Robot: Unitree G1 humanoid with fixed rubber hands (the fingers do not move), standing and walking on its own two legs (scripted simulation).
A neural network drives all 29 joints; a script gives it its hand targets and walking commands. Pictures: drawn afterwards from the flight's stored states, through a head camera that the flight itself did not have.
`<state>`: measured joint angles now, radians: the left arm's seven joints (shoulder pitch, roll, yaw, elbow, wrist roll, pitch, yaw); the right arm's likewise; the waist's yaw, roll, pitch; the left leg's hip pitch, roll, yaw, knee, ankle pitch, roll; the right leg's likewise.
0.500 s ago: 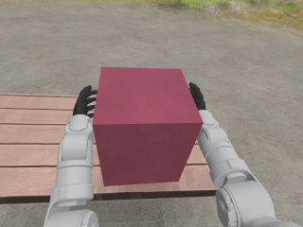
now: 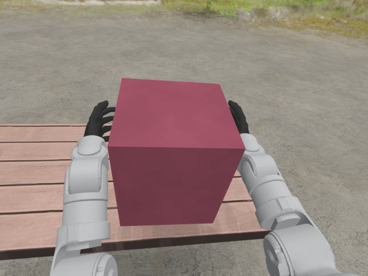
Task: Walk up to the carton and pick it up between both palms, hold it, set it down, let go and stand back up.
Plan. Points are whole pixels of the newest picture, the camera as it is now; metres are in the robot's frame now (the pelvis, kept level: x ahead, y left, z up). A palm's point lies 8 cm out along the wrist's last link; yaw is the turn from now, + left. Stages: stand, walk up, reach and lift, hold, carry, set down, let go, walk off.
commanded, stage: reach and lift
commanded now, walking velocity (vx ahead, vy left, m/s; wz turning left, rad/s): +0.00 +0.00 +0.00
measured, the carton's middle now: (170, 154) +0.36 +0.01 +0.15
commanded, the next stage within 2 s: hold in 0.60 s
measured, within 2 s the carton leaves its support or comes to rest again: neither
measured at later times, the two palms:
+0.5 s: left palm (97, 132) +0.36 +0.15 +0.21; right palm (242, 127) +0.37 -0.15 +0.21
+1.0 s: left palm (95, 126) +0.36 +0.15 +0.23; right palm (245, 119) +0.37 -0.15 +0.24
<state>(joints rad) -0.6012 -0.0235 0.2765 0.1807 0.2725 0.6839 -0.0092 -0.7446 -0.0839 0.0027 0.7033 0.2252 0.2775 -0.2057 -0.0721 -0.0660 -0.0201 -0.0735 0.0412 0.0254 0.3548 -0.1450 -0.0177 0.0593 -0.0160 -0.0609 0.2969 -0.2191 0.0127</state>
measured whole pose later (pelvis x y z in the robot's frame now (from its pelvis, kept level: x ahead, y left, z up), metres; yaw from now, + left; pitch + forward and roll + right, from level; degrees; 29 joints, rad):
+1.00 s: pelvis +0.00 -0.01 +0.00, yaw +0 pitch -8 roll -1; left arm -0.68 0.01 0.31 0.19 0.25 0.79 -0.02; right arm -0.84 -0.12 0.04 0.69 0.32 0.42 -0.26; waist -0.08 -0.05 -0.06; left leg -0.07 0.05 0.01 0.36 -0.15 -0.03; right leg 0.06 0.00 -0.05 0.31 -0.23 0.00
